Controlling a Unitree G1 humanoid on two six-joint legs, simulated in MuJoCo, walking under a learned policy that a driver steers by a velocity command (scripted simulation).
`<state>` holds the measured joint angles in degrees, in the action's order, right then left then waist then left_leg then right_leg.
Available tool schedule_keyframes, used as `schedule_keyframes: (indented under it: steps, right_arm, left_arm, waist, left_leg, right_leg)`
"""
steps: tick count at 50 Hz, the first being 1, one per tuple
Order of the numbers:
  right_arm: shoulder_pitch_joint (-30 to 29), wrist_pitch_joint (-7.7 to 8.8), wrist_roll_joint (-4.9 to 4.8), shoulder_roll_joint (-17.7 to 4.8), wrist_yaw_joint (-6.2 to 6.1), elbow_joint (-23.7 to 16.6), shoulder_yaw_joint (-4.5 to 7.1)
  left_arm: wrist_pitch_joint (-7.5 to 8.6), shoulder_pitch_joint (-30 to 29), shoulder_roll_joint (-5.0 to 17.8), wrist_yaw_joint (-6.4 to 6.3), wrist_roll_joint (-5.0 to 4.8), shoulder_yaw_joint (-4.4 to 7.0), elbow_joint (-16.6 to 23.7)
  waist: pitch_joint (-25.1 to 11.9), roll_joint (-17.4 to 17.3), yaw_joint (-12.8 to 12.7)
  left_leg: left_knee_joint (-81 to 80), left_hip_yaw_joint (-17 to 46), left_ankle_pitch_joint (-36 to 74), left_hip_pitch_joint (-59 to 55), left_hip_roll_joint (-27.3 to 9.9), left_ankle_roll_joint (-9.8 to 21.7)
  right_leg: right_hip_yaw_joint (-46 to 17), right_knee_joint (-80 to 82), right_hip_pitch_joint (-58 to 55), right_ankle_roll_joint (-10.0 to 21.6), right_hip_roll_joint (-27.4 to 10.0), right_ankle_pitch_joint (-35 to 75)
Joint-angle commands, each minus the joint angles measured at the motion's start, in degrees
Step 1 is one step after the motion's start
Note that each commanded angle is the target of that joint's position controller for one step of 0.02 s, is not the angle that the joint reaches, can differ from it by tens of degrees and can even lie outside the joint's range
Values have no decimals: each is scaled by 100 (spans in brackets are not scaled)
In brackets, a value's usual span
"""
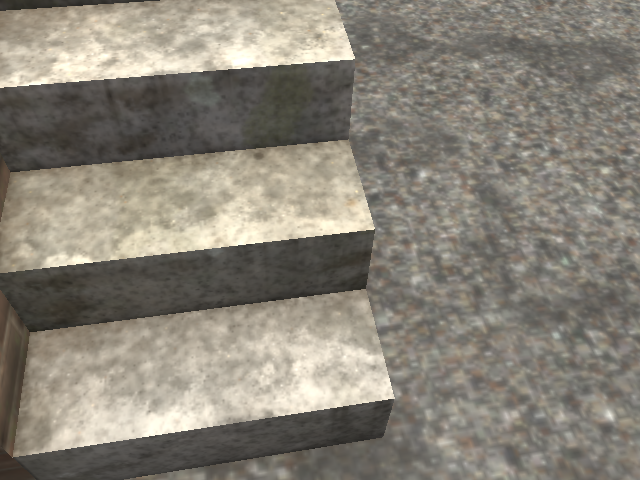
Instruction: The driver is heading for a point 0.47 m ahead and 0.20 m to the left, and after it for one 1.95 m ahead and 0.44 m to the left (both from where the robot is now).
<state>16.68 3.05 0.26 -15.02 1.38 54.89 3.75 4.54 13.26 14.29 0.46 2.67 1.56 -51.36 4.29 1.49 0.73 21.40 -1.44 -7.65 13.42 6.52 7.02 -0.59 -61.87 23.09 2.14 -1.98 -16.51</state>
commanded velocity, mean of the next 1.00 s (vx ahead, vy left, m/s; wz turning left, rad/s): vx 0.49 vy -0.01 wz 0.55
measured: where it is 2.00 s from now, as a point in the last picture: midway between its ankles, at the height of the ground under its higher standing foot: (242, 264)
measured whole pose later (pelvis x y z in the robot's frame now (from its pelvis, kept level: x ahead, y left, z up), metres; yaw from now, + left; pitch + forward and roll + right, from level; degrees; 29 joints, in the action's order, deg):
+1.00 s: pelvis +0.36 +0.07 -0.01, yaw +35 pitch +2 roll +1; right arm 15.6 0.4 2.1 -12.4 -2.9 44.1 2.6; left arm 1.2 8.0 12.0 -0.6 3.7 1.4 -41.3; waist -1.6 3.6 1.3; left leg 31.0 -0.9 -15.8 17.5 4.8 4.6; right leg 2.9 -110.4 42.6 -0.5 -3.7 -20.3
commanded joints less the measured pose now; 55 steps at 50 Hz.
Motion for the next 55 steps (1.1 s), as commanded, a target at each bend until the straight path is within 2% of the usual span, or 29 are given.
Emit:
schedule_keyframes:
  steps: [1, 5, 12, 15, 16, 17, 18, 19, 20, 21, 22, 24, 28, 34, 37, 39, 41, 42, 43, 44, 45, 46, 47, 48, 49, 50, 51, 53, 55]
  right_arm:
    - [260, 137, -79, -735, -33, -168, 158]
    - [585, 95, -49, -762, -63, -122, 172]
    - [927, 65, 38, -812, -133, -155, 198]
    - [405, 60, 89, -807, -186, -380, 210]
    - [172, 112, 35, -724, -160, -480, 197]
    - [-25, 176, -41, -612, -122, -598, 164]
    - [215, 190, -77, 59, -173, -749, -46]
    - [1121, 76, -148, -102, -227, -804, -14]
    - [1030, -106, 25, -459, -270, -496, 16]
    - [594, -147, 115, -494, -184, -555, 42]
    - [390, -179, 132, -429, -130, -633, 52]
    - [240, -280, 196, -271, -60, -696, 43]
    - [-177, -383, 180, -104, -69, -996, 70]
    - [-1101, -541, 280, -135, -42, -1527, 93]
    - [-1166, -555, 269, 44, 2, -1592, 1]
    - [-1375, -518, 220, 122, -23, -1736, -72]
    - [-571, -431, 273, -79, -136, -1563, 11]
    - [42, -305, 253, -22, -166, -1379, 28]
    - [467, -171, 281, -172, -238, -1176, 84]
    - [273, -130, 395, -815, -285, -1187, 192]
    - [795, -183, 358, -1559, -350, -1396, 394]
    - [719, -249, 245, -1579, -376, -1446, 431]
    - [437, -245, 162, -1261, -399, -1404, 347]
    - [377, -234, 153, -890, -397, -1254, 224]
    - [429, -208, 118, -528, -552, -1260, 94]
    - [697, -249, 144, -467, -645, -1121, 32]
    - [647, -234, 159, -390, -663, -1046, -45]
    - [266, -240, 271, -478, -634, -1053, -89]
    - [-22, -202, 321, -488, -591, -1180, -134]
  left_arm:
    - [-83, 270, 376, 28, 67, 55, 264]
    - [-116, -748, 409, 39, 25, 26, 638]
    - [-12, -1720, 424, 18, -85, -71, 1081]
    - [43, -1053, 617, -92, -110, -29, 947]
    - [106, -207, 687, -117, -24, 22, 721]
    - [198, 567, 1077, -189, 79, 160, 557]
    - [211, 941, 1433, -274, 149, 219, 543]
    - [87, 529, 1708, -240, 73, 359, 597]
    - [26, 7, 973, -186, 48, 265, 779]
    - [30, -297, 560, -147, -47, 152, 869]
    - [69, -465, 472, -131, -51, 113, 872]
    - [201, -283, 556, -153, -73, 124, 734]
    - [341, 140, 715, -77, -69, 214, 602]
    - [335, 454, 818, -156, -27, 239, 514]
    - [285, 205, 811, -154, 43, 232, 616]
    - [265, 37, 895, -121, -44, 238, 644]
    - [150, 170, 988, -88, -213, 282, 584]
    - [17, 54, 912, -46, -365, 269, 610]
    - [-62, -19, 814, -34, -419, 232, 667]
    - [-31, -42, 148, -59, -155, 81, 908]
    - [-19, 344, -114, -82, -146, -17, 1174]
    - [-71, -119, 99, -107, -82, 3, 1355]
    - [-105, -1099, 115, -162, 101, 14, 1650]
    - [-118, -1567, -140, -156, 138, -57, 1836]
    - [-286, -1218, -42, -134, 215, 7, 1729]
    - [-479, -1066, -144, -53, 248, -14, 1827]
    - [-564, -1149, -356, 6, 203, -107, 1965]
    - [-660, -1391, -598, 4, 74, -225, 2320]
    - [-784, -1583, -503, -135, 6, -236, 2510]
  waist:
    - [-417, -309, -176]
    - [-96, -398, 87]
    - [-290, -625, 420]
    - [-563, -642, -13]
    - [-945, -437, -472]
    - [-1373, -3, -850]
    - [-1569, 936, -686]
    - [-2064, 1744, -84]
    - [-1362, 413, 32]
    - [-842, 86, -44]
    - [-568, 111, 70]
    - [-404, 339, 124]
    - [-773, 327, 99]
    - [-440, 390, -66]
    - [-471, 652, -15]
    - [-517, 797, 6]
    - [-1079, 643, 261]
    - [-1384, 425, 547]
    - [-1301, -18, 781]
    - [-920, -1052, 378]
    - [-2121, -1500, 383]
    - [-2200, -1088, 503]
    - [-1195, -677, 537]
    - [-611, -598, 463]
    - [-334, 213, 264]
    - [-481, 272, 139]
    - [-618, 142, 16]
    - [-646, -528, -208]
    - [-425, -674, -261]
  left_leg:
    - [-1031, 1735, 1533, -590, -1544, 865]
    - [-1158, 1650, 1372, -484, -1303, 666]
    - [-359, 1776, 2771, -1068, -1216, 373]
    - [423, 2006, 3560, -862, -1155, 100]
    - [1181, 1999, 3699, -556, -1023, -1]
    - [2326, 1759, 2599, 156, -596, -182]
    - [3756, 1104, -1331, 1222, -115, -253]
    - [4700, 668, -2436, 2035, 75, -270]
    - [5262, 683, -1939, 2230, -521, -335]
    - [5346, 616, -1510, 2220, -611, -396]
    - [5307, 557, -1305, 2199, -761, -472]
    - [5499, 375, -1024, 2006, -796, -601]
    - [6453, 201, -844, 2522, -747, -671]
    - [5856, 233, -520, 3192, -876, -724]
    - [4358, -79, -652, 2388, -961, -705]
    - [2894, -524, -823, 1059, -765, -515]
    - [1914, -715, -689, 208, -413, -248]
    - [773, -986, 211, -401, -150, -158]
    - [-228, -976, 918, -1057, 76, -187]
    - [503, 1001, 3537, -1959, -1220, -9]
    - [256, 3132, 5778, -2517, -2723, 1196]
    - [-489, 3512, 3174, -2390, -3080, 1849]
    - [-715, 3274, 1299, -1838, -2831, 1781]
    - [-612, 2978, 633, -1579, -2415, 1518]
    - [-61, 2821, 3251, -1333, -2536, 1012]
    - [429, 2396, 4310, -1229, -2371, 652]
    - [633, 2011, 4204, -1072, -2146, 408]
    - [433, 1644, 2852, -377, -1855, 234]
    - [-45, 1305, 2046, 316, -1771, 152]
  right_leg:
    - [-83, 243, 600, -263, -245, 105]
    - [76, 1231, 1086, -519, -243, 884]
    - [92, 2630, 784, -451, 130, 1401]
    - [-42, 3205, -382, -234, 338, 992]
    - [-79, 3600, -1444, -106, 348, 1383]
    - [-536, 3959, -2613, 71, -231, 1270]
    - [-1896, 3965, -3478, 261, -1853, 2308]
    - [-3804, 4438, -3578, 997, -2506, 1484]
    - [-3319, 4562, -2812, 971, -2170, 5]
    - [-2562, 4820, -2110, 850, -1741, -433]
    - [-1935, 4994, -1671, 734, -1511, -14]
    - [-1055, 5052, -1223, 726, -1286, 1159]
    - [-406, 4657, -1569, 922, -1505, 2895]
    - [-48, 4810, -1841, 832, -1629, 1602]
    - [554, 4644, -1636, 619, -1564, 1622]
    - [1004, 4503, -1132, 512, -1518, 2765]
    - [1189, 3064, -1727, 496, -1422, 5247]
    - [1421, 1966, -1799, 370, -1225, 5189]
    - [1507, 479, -1112, 219, -908, 3816]
    - [1197, -1538, 1298, -73, -414, -735]
    - [319, -3489, 1993, -303, 62, -1043]
    - [163, -4468, 2625, -377, -22, -785]
    - [236, -5076, 3609, -396, -178, -723]
    - [238, -5887, 4393, -276, -239, -736]
    - [144, -6448, 4485, -243, -159, -155]
    - [118, -6980, 4561, -157, -12, -14]
    - [44, -7266, 4647, -91, 124, -37]
    - [18, -7491, 4665, 23, 280, -243]
    - [215, -6923, 4453, -96, 332, -42]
